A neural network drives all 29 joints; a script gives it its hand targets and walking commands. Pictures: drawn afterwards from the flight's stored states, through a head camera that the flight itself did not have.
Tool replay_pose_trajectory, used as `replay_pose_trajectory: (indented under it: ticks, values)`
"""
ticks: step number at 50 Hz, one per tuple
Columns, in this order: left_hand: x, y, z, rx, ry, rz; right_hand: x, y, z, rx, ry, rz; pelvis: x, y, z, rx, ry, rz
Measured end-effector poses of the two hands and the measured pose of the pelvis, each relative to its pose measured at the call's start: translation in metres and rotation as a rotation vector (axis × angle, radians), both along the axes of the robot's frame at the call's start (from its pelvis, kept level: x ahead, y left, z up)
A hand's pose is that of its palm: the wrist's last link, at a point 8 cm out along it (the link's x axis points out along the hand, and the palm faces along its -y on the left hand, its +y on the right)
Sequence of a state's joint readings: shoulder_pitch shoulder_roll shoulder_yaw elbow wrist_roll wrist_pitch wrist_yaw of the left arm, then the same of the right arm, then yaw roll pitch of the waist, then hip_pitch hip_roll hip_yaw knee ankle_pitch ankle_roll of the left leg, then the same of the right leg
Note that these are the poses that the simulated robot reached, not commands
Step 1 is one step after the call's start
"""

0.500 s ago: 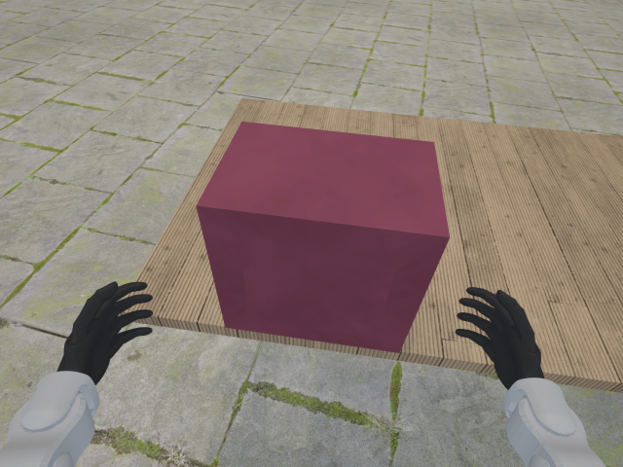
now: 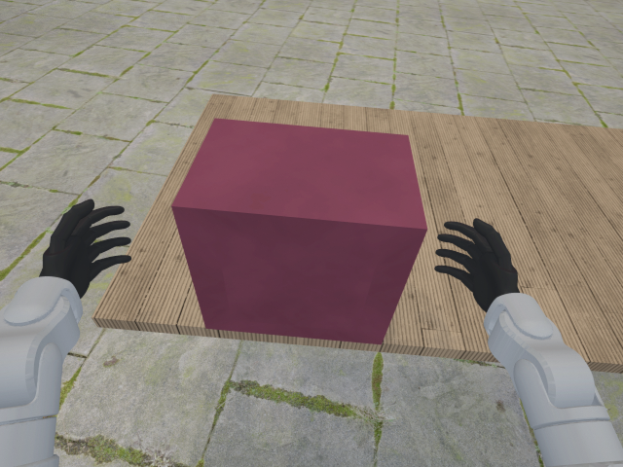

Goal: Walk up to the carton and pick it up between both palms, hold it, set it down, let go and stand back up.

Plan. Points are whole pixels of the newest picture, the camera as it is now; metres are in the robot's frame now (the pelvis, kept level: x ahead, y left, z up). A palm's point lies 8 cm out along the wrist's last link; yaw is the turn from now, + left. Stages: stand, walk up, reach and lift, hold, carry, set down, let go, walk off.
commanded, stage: reach and lift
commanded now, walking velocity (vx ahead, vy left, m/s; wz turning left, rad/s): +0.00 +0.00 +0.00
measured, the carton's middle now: (301, 236) +0.43 +0.00 +0.08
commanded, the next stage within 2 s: none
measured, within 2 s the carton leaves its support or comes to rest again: neither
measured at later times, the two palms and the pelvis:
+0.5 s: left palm (54, 192) +0.38 +0.27 +0.21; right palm (491, 208) +0.38 -0.22 +0.19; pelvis -0.02 +0.01 +0.00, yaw +1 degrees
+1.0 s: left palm (56, 137) +0.42 +0.27 +0.25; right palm (486, 148) +0.43 -0.21 +0.24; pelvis -0.02 +0.02 -0.01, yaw +1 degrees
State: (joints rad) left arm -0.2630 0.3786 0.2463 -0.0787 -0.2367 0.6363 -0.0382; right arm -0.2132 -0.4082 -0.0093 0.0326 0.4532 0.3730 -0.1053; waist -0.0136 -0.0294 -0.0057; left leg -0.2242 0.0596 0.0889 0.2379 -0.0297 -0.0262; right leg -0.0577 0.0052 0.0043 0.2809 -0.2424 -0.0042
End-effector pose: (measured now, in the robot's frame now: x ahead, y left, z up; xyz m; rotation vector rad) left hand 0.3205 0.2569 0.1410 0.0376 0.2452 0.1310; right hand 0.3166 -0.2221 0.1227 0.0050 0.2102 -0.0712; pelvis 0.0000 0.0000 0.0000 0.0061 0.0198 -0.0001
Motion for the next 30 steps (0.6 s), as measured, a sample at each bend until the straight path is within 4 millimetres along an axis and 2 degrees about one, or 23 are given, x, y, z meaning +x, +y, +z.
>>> replay_pose_trajectory:
  ticks: [10,20,30]
  values:
    - [0.025,0.002,0.023,0.003,0.002,0.006,0.024,0.001,0.02,-0.005,0.006,0.019,-0.008,0.006,-0.001,-0.008,0.032,-0.004]
    - [0.046,0.008,0.057,-0.001,-0.026,0.009,0.053,0.004,0.055,0.001,-0.011,0.011,-0.015,0.011,-0.002,-0.016,0.057,0.002]
    - [0.067,0.012,0.074,0.007,-0.012,0.006,0.079,0.009,0.08,0.007,-0.004,0.01,-0.018,0.016,-0.004,-0.024,0.097,0.009]
